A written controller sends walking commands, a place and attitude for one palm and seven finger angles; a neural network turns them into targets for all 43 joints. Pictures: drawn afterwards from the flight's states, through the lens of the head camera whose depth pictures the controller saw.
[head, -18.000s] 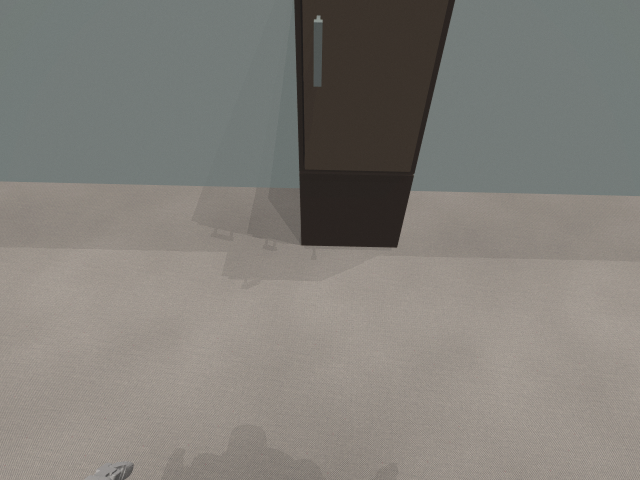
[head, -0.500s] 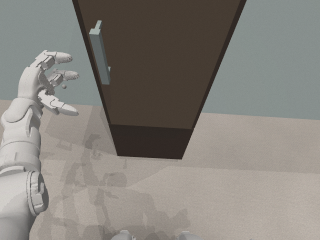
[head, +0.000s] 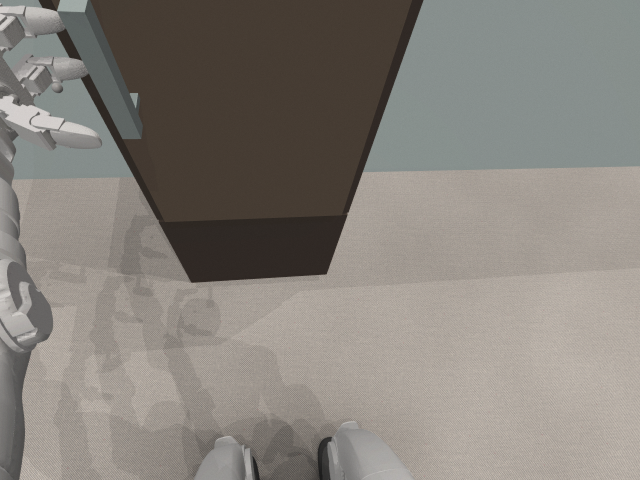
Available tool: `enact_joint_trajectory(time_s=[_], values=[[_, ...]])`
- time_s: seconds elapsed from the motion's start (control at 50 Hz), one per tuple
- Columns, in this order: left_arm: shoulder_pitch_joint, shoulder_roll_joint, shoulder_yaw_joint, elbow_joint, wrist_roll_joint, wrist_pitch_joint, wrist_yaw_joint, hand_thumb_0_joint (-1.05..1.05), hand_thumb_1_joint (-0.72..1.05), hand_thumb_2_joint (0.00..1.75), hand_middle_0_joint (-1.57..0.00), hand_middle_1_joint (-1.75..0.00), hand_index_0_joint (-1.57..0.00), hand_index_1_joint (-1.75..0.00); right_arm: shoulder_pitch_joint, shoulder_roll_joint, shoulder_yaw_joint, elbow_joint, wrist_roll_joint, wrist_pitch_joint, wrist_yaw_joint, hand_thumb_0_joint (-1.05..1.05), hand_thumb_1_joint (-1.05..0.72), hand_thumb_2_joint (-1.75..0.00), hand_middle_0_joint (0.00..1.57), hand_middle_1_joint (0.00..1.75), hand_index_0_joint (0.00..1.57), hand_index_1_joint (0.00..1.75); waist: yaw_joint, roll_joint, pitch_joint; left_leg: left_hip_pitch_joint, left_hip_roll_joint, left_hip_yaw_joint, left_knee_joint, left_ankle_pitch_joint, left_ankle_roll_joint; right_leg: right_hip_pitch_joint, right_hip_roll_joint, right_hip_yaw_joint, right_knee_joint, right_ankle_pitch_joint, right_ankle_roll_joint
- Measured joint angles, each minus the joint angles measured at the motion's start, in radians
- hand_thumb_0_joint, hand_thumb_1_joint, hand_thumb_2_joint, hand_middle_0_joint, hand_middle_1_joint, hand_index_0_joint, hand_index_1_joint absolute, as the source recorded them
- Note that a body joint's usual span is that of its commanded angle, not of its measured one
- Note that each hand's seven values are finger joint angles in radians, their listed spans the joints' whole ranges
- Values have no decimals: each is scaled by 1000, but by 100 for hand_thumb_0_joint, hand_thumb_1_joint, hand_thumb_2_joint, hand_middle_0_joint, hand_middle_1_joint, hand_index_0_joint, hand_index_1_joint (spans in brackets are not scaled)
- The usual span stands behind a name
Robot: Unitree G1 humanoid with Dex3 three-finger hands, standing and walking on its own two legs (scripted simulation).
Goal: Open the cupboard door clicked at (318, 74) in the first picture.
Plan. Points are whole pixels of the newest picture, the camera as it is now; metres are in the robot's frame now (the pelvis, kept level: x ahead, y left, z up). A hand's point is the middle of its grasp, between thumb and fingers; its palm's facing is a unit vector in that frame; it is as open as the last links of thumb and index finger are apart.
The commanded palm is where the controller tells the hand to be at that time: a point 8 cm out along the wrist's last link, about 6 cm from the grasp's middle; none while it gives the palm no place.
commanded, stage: move the hooked fingers beside the handle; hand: left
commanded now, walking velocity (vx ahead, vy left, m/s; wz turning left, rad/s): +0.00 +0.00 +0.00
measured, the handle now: (110, 65) +0.58 +0.17 +0.12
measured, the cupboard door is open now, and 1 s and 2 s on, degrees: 0 0 0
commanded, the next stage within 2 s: slide the fingers in behind the handle in 0.74 s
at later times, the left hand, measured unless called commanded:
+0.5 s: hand (60, 105) +0.52 +0.22 +0.12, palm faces -0.05 -1.00 +0.00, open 14.0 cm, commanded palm +0.50 +0.26 +0.11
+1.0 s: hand (64, 105) +0.52 +0.21 +0.12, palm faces -0.06 -1.00 +0.02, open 14.0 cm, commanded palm +0.50 +0.25 +0.11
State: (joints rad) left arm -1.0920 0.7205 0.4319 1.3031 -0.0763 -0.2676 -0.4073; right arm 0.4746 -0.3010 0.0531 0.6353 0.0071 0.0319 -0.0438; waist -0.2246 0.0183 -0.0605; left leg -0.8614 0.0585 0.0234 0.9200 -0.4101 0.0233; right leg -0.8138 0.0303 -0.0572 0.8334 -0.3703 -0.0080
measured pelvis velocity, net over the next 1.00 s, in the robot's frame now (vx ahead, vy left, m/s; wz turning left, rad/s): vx -0.01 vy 0.00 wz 0.01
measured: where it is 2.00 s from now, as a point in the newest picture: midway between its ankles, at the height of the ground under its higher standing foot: outside the picture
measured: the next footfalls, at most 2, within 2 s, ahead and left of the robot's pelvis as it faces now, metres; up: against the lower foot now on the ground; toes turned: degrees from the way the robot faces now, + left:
none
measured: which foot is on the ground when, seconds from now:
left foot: down 0.00-1.00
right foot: down 0.00-1.00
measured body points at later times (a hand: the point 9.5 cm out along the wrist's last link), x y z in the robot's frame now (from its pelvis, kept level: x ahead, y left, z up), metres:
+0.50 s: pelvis +0.01 +0.00 +0.00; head +0.12 +0.03 +0.44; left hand +0.52 +0.27 +0.12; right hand +0.02 -0.27 -0.10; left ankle +0.01 +0.10 -0.69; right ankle +0.01 -0.12 -0.69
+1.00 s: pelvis -0.01 +0.00 +0.00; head +0.11 +0.02 +0.43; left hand +0.51 +0.27 +0.12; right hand -0.03 -0.27 -0.10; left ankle +0.01 +0.10 -0.69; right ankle +0.01 -0.12 -0.69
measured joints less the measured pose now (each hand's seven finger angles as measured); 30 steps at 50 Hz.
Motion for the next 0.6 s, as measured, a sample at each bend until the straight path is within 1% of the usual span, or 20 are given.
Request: enact_joint_trajectory(time_s=[0.06,0.12,0.18,0.26,0.34,0.46,0.52,0.6], values=[[14,4,24,-5,-5,-2,-8,-1,-50,30,-30,-120,-32,-123,15,4,0,-6,-4,11,4,1,-90,-90,21,30,20,30,1,-1,-8,-1,4,5,-3,-4,0,-4,4,6,-4,0,0],[47,1,19,-23,2,9,-5,-1,-50,30,-30,-120,-32,-123,27,8,-2,-16,-5,23,10,1,-90,-90,21,30,20,30,4,1,-15,3,6,7,-8,-7,0,1,7,8,-11,-1,0],[94,-21,26,-63,0,8,-6,-1,-50,30,-30,-120,-32,-122,27,13,-5,-23,-6,34,17,1,-90,-90,21,30,20,30,15,3,-20,15,8,9,-12,-11,0,13,9,10,-19,-2,1],[142,-59,30,-110,-24,-10,-5,-1,-50,30,-30,-120,-31,-121,13,22,-8,-25,-3,42,23,1,-90,-90,21,30,20,30,29,-1,-28,41,9,8,-21,-16,0,41,10,10,-31,-5,1],[135,-78,-1,-104,-27,-9,7,-1,-50,30,-30,-120,-30,-121,-14,25,-10,-27,2,43,24,1,-90,-90,21,30,20,30,36,0,-35,55,4,-3,-18,-20,0,63,6,-1,-34,-11,2],[109,-105,-55,-78,-26,-1,26,-1,-50,30,-30,-120,-30,-120,-58,20,-12,-37,2,38,24,0,-90,-90,21,30,20,30,46,6,-36,55,-6,-10,-10,-20,2,65,-3,-8,-22,-17,4],[107,-124,-54,-81,-29,-6,34,-1,-50,30,-30,-120,-30,-120,-74,19,-11,-41,0,33,25,0,-90,-90,21,30,20,30,50,4,-32,52,-8,-7,-7,-18,3,59,-6,-6,-13,-18,5],[122,-141,-33,-98,-25,-29,46,-1,-50,30,-30,-120,-30,-120,-81,21,-9,-44,0,30,27,0,-90,-90,21,30,20,30,51,1,-32,52,-7,-2,-4,-16,2,54,-5,0,-4,-17,4]])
